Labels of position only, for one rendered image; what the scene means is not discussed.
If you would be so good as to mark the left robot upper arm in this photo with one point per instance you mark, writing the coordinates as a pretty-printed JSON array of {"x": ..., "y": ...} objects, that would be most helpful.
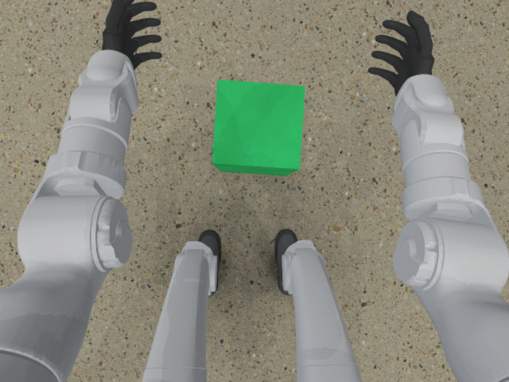
[{"x": 68, "y": 245}]

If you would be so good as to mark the robot left forearm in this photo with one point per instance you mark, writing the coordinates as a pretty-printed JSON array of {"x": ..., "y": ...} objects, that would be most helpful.
[{"x": 95, "y": 134}]

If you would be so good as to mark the robot shin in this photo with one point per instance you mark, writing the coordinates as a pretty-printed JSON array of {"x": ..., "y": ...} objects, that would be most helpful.
[
  {"x": 303, "y": 244},
  {"x": 193, "y": 245}
]

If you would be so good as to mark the robot right shin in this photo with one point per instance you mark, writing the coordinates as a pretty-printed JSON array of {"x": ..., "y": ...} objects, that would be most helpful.
[{"x": 303, "y": 244}]

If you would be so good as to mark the robot left shin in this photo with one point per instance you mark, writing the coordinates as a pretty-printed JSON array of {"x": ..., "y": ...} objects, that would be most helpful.
[{"x": 193, "y": 245}]

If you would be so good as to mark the right robot hand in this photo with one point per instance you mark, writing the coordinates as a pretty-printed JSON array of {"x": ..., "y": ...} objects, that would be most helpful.
[{"x": 416, "y": 54}]

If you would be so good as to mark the carton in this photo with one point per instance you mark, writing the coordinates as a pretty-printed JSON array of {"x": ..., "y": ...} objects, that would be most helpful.
[{"x": 258, "y": 127}]

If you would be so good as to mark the robot right forearm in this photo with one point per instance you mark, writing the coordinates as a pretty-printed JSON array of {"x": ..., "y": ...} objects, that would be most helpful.
[{"x": 434, "y": 158}]

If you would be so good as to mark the right robot upper arm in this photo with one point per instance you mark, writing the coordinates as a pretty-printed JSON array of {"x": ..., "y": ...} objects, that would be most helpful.
[{"x": 458, "y": 270}]

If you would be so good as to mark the left robot hand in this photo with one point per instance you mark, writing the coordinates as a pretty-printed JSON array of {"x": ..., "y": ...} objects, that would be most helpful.
[{"x": 119, "y": 30}]

